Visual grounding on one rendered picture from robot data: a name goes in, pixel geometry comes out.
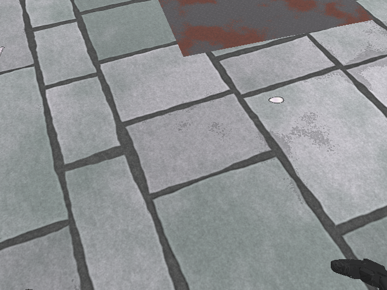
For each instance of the robot right hand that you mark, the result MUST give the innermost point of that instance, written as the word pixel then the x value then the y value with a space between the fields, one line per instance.
pixel 368 271

